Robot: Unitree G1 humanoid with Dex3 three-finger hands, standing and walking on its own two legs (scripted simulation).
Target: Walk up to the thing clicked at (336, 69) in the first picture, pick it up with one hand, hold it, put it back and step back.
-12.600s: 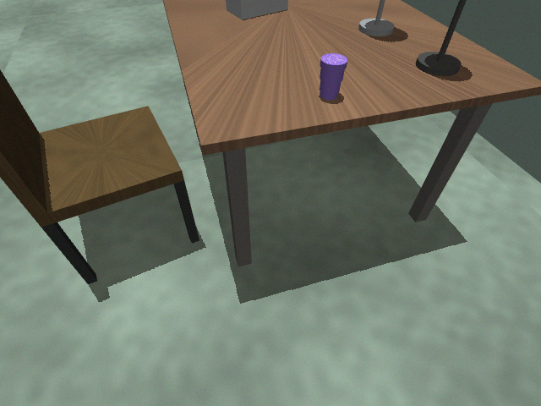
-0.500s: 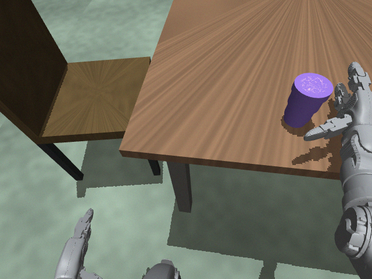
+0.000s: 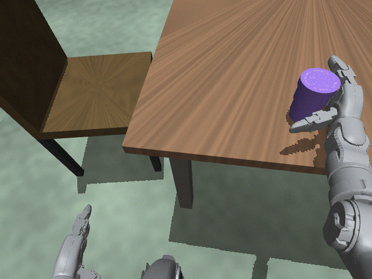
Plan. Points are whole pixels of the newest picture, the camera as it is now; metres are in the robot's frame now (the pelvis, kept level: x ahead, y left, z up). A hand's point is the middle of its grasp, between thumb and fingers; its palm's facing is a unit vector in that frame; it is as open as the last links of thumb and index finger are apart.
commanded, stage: close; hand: right
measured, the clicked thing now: (309, 99) +0.52 -0.18 +0.08
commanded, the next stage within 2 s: settle in 0.58 s
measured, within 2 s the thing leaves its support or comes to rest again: leaves its support in 0.82 s
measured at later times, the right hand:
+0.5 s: hand (315, 96) +0.51 -0.18 +0.10, palm faces +0.10 +0.99 +0.03, open 10.4 cm
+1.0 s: hand (320, 87) +0.50 -0.18 +0.13, palm faces +0.09 +1.00 +0.01, open 9.3 cm
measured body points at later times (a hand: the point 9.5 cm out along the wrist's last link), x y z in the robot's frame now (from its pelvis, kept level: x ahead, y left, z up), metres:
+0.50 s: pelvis +0.00 -0.01 +0.00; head +0.09 -0.02 +0.44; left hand +0.15 +0.26 -0.03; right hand +0.49 -0.23 +0.10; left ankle +0.06 +0.12 -0.69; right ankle -0.02 -0.12 -0.69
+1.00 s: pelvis +0.01 +0.00 +0.01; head +0.08 -0.01 +0.45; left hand +0.15 +0.27 -0.03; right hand +0.49 -0.23 +0.13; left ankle +0.06 +0.12 -0.69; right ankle -0.02 -0.12 -0.69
